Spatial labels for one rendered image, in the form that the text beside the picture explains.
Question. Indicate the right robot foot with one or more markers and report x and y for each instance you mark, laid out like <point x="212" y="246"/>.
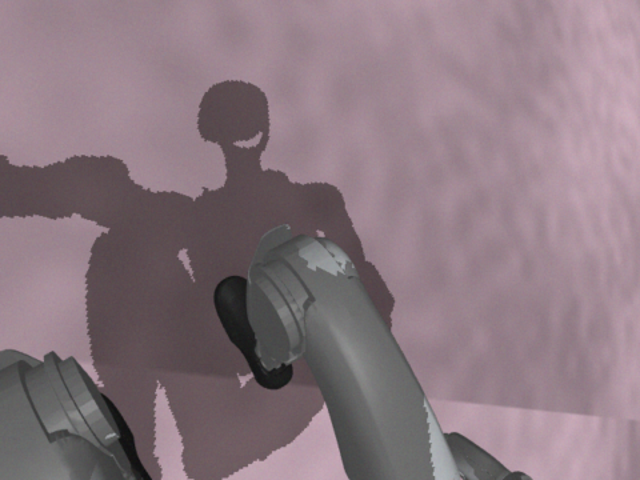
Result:
<point x="230" y="304"/>

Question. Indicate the right robot hand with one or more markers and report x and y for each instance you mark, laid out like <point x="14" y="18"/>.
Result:
<point x="472" y="461"/>

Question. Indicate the left robot foot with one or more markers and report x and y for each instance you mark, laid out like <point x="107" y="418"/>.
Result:
<point x="127" y="442"/>

